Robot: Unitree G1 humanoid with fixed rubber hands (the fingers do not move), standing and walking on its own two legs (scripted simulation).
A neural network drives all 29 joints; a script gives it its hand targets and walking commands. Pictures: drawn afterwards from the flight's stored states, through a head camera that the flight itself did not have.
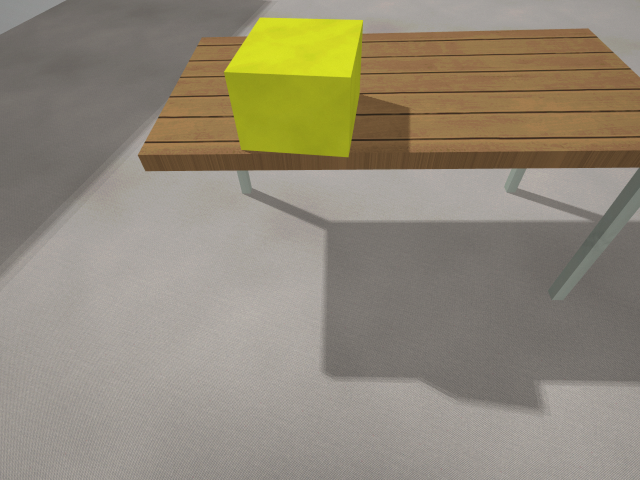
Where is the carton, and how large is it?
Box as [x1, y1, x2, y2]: [224, 18, 362, 156]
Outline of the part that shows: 259,18 224,71 241,149 348,156 359,93 362,20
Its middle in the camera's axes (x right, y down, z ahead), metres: -0.04 -0.37 +0.93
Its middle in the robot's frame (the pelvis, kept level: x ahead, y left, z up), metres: +0.96 +0.08 +0.01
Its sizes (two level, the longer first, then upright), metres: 0.286 0.256 0.189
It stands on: a table, 0.67 m high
